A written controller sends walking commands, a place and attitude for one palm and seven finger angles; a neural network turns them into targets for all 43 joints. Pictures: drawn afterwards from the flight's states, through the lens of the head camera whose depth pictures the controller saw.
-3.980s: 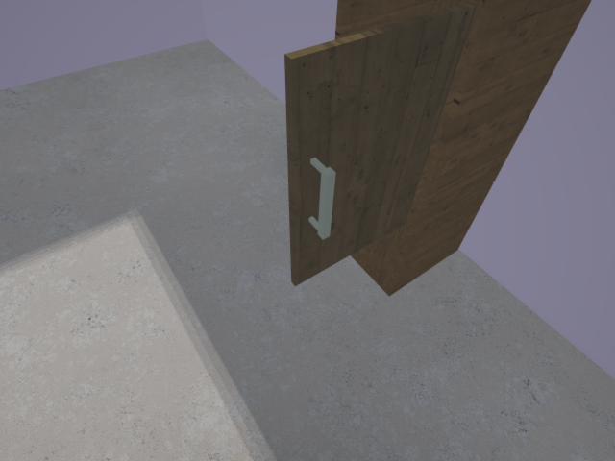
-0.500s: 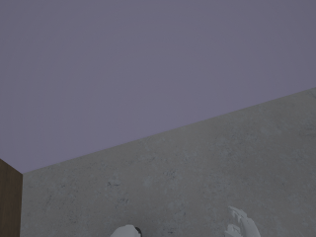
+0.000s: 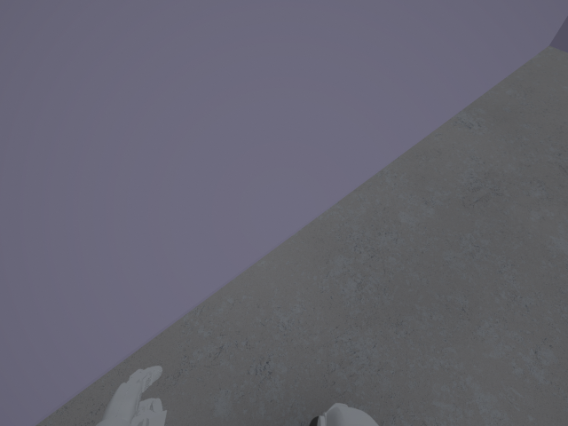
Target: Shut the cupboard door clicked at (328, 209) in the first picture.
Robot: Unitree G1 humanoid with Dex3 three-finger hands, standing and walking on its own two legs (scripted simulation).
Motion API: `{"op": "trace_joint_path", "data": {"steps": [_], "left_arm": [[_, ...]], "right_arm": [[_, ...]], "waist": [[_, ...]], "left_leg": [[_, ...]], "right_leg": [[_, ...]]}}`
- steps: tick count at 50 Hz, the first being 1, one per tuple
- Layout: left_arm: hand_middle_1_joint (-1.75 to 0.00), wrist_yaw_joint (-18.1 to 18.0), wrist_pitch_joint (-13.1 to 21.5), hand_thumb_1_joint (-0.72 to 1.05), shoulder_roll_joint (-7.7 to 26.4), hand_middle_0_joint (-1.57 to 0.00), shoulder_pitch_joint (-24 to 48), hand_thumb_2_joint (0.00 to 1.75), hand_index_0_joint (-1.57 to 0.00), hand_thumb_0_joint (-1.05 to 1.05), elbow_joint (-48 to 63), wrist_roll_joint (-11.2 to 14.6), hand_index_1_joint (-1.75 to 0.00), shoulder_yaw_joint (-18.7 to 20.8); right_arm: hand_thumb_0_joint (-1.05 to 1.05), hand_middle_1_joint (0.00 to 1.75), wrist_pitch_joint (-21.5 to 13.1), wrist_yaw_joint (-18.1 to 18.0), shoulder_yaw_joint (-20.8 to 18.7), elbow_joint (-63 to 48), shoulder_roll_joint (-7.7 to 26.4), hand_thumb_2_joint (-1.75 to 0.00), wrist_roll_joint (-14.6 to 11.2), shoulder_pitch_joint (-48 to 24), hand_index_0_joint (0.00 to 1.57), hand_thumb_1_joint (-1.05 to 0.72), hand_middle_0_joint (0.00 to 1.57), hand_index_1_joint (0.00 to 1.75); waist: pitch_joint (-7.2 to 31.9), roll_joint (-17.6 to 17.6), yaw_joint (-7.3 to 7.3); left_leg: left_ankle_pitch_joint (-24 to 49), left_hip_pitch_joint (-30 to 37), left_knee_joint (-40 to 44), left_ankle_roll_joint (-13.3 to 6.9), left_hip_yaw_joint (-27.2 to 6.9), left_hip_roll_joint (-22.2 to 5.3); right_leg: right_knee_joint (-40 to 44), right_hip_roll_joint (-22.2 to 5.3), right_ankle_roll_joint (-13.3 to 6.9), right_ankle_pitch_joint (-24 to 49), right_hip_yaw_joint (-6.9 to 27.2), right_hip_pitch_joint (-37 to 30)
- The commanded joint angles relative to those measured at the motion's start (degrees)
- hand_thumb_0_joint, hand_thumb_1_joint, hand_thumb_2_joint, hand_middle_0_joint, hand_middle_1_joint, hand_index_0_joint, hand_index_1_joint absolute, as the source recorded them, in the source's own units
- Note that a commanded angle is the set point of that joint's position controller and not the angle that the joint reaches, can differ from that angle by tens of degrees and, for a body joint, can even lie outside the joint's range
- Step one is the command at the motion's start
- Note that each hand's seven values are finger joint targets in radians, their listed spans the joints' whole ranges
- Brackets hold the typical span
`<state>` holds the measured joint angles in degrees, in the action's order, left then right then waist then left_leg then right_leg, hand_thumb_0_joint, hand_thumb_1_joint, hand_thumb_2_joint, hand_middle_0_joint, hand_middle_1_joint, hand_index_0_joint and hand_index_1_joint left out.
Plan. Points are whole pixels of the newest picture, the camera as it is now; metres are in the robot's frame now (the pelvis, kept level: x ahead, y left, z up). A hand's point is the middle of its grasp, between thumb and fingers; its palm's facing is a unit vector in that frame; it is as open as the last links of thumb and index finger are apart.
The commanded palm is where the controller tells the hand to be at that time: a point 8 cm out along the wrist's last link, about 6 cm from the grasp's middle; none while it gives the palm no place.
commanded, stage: turn to face it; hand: left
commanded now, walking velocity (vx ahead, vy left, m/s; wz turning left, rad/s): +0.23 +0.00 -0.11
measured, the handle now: out of the picture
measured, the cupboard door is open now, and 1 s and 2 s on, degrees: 89 89 89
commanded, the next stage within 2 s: none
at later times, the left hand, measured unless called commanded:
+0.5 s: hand (170, 405) +0.17 +0.20 -0.19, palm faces +0.17 -0.97 -0.19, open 7.3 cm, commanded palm none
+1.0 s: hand (189, 363) +0.23 +0.16 -0.13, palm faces +0.42 -0.86 -0.28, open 7.4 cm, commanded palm none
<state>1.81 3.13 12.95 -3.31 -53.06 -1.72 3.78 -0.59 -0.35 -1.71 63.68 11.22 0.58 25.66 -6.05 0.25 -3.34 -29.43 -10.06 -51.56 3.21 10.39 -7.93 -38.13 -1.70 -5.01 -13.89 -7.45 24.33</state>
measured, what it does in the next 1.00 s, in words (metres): walks ahead, turning left: left foot, then right foot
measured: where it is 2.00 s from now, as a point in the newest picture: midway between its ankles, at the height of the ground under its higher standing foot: (308, 388)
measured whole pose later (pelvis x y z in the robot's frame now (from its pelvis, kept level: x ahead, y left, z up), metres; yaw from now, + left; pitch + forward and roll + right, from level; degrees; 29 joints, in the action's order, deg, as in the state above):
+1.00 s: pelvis +0.23 -0.05 +0.02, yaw +27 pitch +2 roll +2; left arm -1.6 -0.1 10.9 -11.0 -50.1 -1.7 1.9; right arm 4.4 1.1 -5.2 53.0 15.3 0.7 8.8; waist -4.6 1.1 -1.7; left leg -24.5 -32.5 -64.3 3.5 -0.5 1.3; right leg -30.2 -3.6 -0.6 -18.9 -5.3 12.8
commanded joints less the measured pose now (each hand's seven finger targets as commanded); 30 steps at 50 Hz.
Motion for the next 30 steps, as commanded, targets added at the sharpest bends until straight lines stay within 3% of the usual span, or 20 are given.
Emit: {"op": "trace_joint_path", "data": {"steps": [1, 2, 4, 5, 8, 10, 15, 17, 19, 20, 21, 22, 23, 24, 26, 27, 30], "left_arm": [[-0.30, -2.3, -0.5, 0.90, 9.0, -0.20, -15.3, 0.90, -0.20, 0.00, -2.1, 1.4, -0.30, 1.9], [-0.30, -2.3, 0.0, 0.90, 6.9, -0.20, -12.5, 0.90, -0.20, 0.00, -1.5, 1.2, -0.30, 1.0], [-0.30, -2.4, 0.8, 0.90, 4.4, -0.20, -9.8, 0.90, -0.20, 0.00, -1.7, 1.0, -0.30, -0.1], [-0.30, -2.4, 1.2, 0.90, 3.5, -0.20, -9.5, 0.90, -0.20, 0.00, -1.9, 1.0, -0.30, -0.5], [-0.30, -2.5, 1.8, 0.90, 1.8, -0.20, -10.3, 0.90, -0.20, 0.00, -3.3, 1.3, -0.30, -0.8], [-0.30, -2.7, 1.7, 0.90, 1.5, -0.20, -11.4, 0.90, -0.20, 0.00, -4.1, 1.2, -0.30, -1.2], [-0.30, -3.3, 0.1, 0.90, 4.4, -0.20, -12.3, 0.90, -0.20, 0.00, -4.3, 0.9, -0.30, -0.4], [-0.30, -3.5, -0.3, 0.90, 6.2, -0.20, -11.7, 0.90, -0.20, 0.00, -3.8, 0.8, -0.30, 0.2], [-0.30, -3.6, -0.7, 0.90, 7.5, -0.20, -11.5, 0.90, -0.20, 0.00, -2.8, 1.0, -0.30, 0.7], [-0.30, -3.6, -1.1, 0.90, 7.4, -0.20, -12.7, 0.90, -0.20, 0.00, -2.2, 1.3, -0.30, 0.8], [-0.30, -3.4, -1.6, 0.90, 4.6, -0.20, -14.3, 0.90, -0.20, 0.00, -0.2, 2.2, -0.30, 0.5], [-0.30, -3.7, -2.1, 0.90, 5.0, -0.20, -10.8, 0.90, -0.20, 0.00, 2.4, 1.4, -0.30, 0.1], [-0.30, -3.8, -2.7, 0.90, 4.3, -0.20, -7.8, 0.90, -0.20, 0.00, 3.0, 1.1, -0.30, 0.4], [-0.30, -3.5, -2.9, 0.90, 4.1, -0.20, -6.6, 0.90, -0.20, 0.00, 3.0, 0.7, -0.30, 0.6], [-0.30, -2.7, -3.7, 0.90, 3.8, -0.20, -8.5, 0.90, -0.20, 0.00, 1.8, 0.3, -0.30, 1.1], [-0.30, -2.5, -4.0, 0.90, 3.5, -0.20, -10.0, 0.90, -0.20, 0.00, 1.3, 0.3, -0.30, 1.2], [-0.30, -2.5, -4.7, 0.90, 3.1, -0.20, -10.2, 0.90, -0.20, 0.00, 1.8, 0.3, -0.30, 1.1]], "right_arm": [[0.00, 0.30, -2.8, -0.5, -1.9, -8.5, 5.5, -0.90, 0.1, -9.6, 0.20, -0.90, 0.20, 0.30], [0.00, 0.30, -2.0, -0.4, -1.4, -7.4, 3.7, -0.90, 0.5, -8.2, 0.20, -0.90, 0.20, 0.30], [0.00, 0.30, -0.5, -0.3, -0.8, -4.4, 1.4, -0.90, 0.7, -2.0, 0.20, -0.90, 0.20, 0.30], [0.00, 0.30, 0.0, -0.3, -0.5, -3.6, 0.8, -0.90, 0.6, -0.9, 0.20, -0.90, 0.20, 0.30], [0.00, 0.30, 0.2, -0.2, -0.3, -3.4, -0.7, -0.90, 0.2, -2.3, 0.20, -0.90, 0.20, 0.30], [0.00, 0.30, 0.1, -0.1, -0.3, -4.4, -0.6, -0.90, 0.0, -6.2, 0.20, -0.90, 0.20, 0.30], [0.00, 0.30, 0.7, 0.5, -0.6, -7.6, 1.4, -0.90, 0.2, -14.2, 0.20, -0.90, 0.20, 0.30], [0.00, 0.30, 0.8, 0.6, -0.8, -8.3, 2.5, -0.90, 0.4, -13.9, 0.20, -0.90, 0.20, 0.30], [0.00, 0.30, 0.9, 0.7, -1.4, -7.9, 4.6, -0.90, 1.0, -8.9, 0.20, -0.90, 0.20, 0.30], [0.00, 0.30, 0.7, 0.5, -2.1, -7.5, 7.7, -0.90, 1.6, -4.8, 0.20, -0.90, 0.20, 0.30], [0.00, 0.30, 0.5, 0.3, -3.3, -8.3, 13.5, -0.90, 1.8, -1.6, 0.20, -0.90, 0.20, 0.30], [0.00, 0.30, 1.0, -0.3, -3.5, -8.0, 15.2, -0.90, 0.8, -0.2, 0.20, -0.90, 0.20, 0.30], [0.00, 0.30, 0.8, -1.0, -3.8, -9.0, 15.2, -0.90, 0.7, -3.5, 0.20, -0.90, 0.20, 0.30], [0.00, 0.30, 0.7, -1.3, -3.5, -10.3, 13.9, -0.90, 0.7, -7.2, 0.20, -0.90, 0.20, 0.30], [0.00, 0.30, 0.4, -1.3, -2.9, -12.2, 11.1, -0.90, 0.8, -13.2, 0.20, -0.90, 0.20, 0.30], [0.00, 0.30, 0.1, -1.2, -2.7, -12.7, 11.0, -0.90, 0.8, -14.0, 0.20, -0.90, 0.20, 0.30], [0.00, 0.30, 0.3, -0.7, -3.3, -13.1, 11.8, -0.90, 0.7, -14.1, 0.20, -0.90, 0.20, 0.30]], "waist": [[9.1, -4.4, 7.42], [6.8, -4.3, 4.96], [6.9, -6.8, 1.09], [7.2, -6.4, 0.46], [7.6, -5.7, 0.14], [6.2, -5.9, 1.20], [2.7, -7.7, 2.85], [2.9, -6.0, 1.75], [6.5, -4.4, -0.68], [10.6, 1.7, -2.11], [14.9, 17.6, -2.14], [16.1, 10.5, -2.44], [14.0, 7.1, -1.42], [10.7, 7.7, 0.00], [8.3, 5.7, 2.95], [9.0, 5.7, 3.62], [9.9, 4.8, 3.46]], "left_leg": [[6.5, -28.6, -23.5, -1.0, -10.3, -1.3], [8.7, -24.9, -19.5, -0.6, -9.7, -1.5], [10.7, -19.3, -13.0, -0.2, -8.8, -0.8], [11.8, -17.9, -10.5, 0.0, -8.3, 0.0], [16.5, -18.2, -4.4, -0.2, -7.9, 1.4], [17.0, -19.0, 0.6, -0.6, -7.3, 2.0], [14.0, -20.5, 6.6, -1.4, -4.7, 3.4], [13.3, -17.0, 10.5, -2.4, -3.9, 4.7], [19.8, -8.1, 17.3, -4.0, -3.9, 6.8], [36.9, 1.3, 20.9, -7.2, -9.6, 2.9], [64.6, 11.2, 23.3, -16.1, -31.9, -13.1], [60.6, 8.4, 27.7, -20.5, -38.7, -18.3], [46.0, 4.4, 30.7, -19.5, -38.7, -17.4], [34.6, -0.4, 32.6, -17.5, -36.5, -14.3], [25.7, -5.7, 34.4, -13.9, -28.4, -8.5], [26.0, -6.4, 34.2, -12.9, -25.5, -6.4], [24.0, -6.3, 34.4, -12.6, -24.7, -4.7]], "right_leg": [[20.4, -18.6, -8.8, 17.9, 24.6, -25.9], [21.4, -15.9, -7.0, 23.7, 18.8, -19.3], [21.9, -13.1, -5.4, 31.2, 10.2, -14.1], [22.3, -12.1, -5.0, 33.3, 8.3, -13.5], [22.5, -11.4, -3.3, 39.1, 3.7, -16.7], [21.9, -12.2, -2.8, 41.6, 3.0, -18.9], [18.1, -15.6, -2.7, 43.4, 1.9, -22.9], [12.9, -16.6, -2.2, 46.6, 0.9, -23.5], [1.7, -14.9, 0.6, 43.6, -1.8, -22.0], [-9.3, -11.9, 3.6, 33.5, -3.6, -15.9], [-26.0, -2.9, 7.8, -8.5, -3.8, -0.6], [-34.1, -0.3, 7.1, -25.6, 5.1, 2.1], [-37.2, -1.4, 7.6, -21.7, 8.8, 6.9], [-36.9, -2.7, 7.9, -17.8, 10.2, 8.5], [-32.7, -3.4, 8.5, -11.0, 9.5, 7.0], [-30.3, -2.9, 8.7, -9.4, 8.8, 5.5], [-23.9, -2.0, 9.3, -8.1, 7.6, 4.4]]}}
